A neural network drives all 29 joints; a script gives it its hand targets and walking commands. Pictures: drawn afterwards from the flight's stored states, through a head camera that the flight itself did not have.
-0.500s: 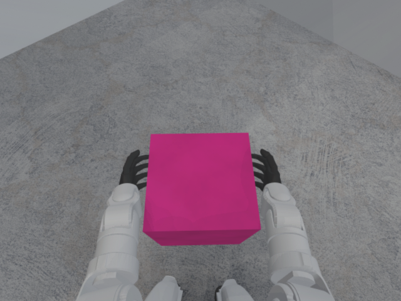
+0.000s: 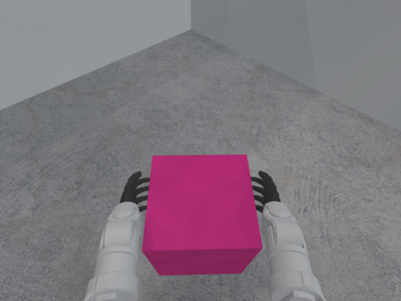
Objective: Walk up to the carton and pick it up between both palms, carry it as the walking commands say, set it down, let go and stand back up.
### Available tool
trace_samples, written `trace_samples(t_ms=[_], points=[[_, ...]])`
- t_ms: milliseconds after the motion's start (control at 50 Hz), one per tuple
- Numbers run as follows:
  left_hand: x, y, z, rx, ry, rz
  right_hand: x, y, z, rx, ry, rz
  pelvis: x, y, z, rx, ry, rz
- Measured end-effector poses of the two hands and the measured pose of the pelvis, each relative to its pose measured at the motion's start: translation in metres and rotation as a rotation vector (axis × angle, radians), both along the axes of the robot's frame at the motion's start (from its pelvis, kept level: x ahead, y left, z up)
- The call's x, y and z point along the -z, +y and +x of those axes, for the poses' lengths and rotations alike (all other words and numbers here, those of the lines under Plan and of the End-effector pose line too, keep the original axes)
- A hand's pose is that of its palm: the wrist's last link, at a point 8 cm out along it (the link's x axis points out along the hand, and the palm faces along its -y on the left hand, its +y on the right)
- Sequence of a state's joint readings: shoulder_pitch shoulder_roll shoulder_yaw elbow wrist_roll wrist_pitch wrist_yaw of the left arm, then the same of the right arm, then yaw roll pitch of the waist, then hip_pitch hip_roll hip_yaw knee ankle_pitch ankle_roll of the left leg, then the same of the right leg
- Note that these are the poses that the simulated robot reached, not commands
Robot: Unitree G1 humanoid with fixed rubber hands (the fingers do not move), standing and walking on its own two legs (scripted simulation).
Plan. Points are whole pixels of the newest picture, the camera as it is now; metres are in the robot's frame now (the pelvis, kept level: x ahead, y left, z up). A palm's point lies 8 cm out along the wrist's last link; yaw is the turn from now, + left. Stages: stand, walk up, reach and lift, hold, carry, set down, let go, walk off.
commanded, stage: reach and lift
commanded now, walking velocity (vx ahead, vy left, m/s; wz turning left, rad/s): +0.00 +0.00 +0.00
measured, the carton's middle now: (200, 219) +0.32 +0.01 -0.08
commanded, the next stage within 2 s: hold in 1.44 s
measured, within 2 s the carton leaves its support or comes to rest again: neither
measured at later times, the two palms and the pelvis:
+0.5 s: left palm (123, 202) +0.28 +0.16 +0.05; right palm (281, 202) +0.30 -0.14 +0.06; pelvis +0.00 +0.00 +0.01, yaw +1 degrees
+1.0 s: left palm (126, 198) +0.29 +0.15 +0.06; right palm (284, 202) +0.30 -0.15 +0.06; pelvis +0.00 +0.00 +0.01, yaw +0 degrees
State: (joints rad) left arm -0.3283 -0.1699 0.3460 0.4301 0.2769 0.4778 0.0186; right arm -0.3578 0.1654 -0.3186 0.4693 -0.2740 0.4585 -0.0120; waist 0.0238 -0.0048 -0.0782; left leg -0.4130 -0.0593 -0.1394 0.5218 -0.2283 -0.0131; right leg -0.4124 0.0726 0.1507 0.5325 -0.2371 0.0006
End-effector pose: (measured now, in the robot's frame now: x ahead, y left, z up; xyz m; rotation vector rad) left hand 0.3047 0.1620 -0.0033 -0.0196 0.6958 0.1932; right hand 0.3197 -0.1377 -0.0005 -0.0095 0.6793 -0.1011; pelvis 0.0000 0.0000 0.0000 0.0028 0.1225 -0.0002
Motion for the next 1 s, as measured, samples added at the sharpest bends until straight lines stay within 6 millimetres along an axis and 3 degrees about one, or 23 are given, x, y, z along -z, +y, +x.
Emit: trace_samples(t_ms=[520,1000], points=[[-0.059,-0.004,-0.02,0.019,-0.032,0.021,-0.059,-0.004,-0.022,-0.005,-0.034,-0.012,-0.01,-0.003,0.002,-0.011,-0.232,0.003],[-0.061,-0.008,-0.013,0.051,-0.018,0.025,-0.061,-0.008,-0.023,0.022,-0.019,-0.016,-0.011,0.001,0.002,-0.004,-0.232,0.0]])
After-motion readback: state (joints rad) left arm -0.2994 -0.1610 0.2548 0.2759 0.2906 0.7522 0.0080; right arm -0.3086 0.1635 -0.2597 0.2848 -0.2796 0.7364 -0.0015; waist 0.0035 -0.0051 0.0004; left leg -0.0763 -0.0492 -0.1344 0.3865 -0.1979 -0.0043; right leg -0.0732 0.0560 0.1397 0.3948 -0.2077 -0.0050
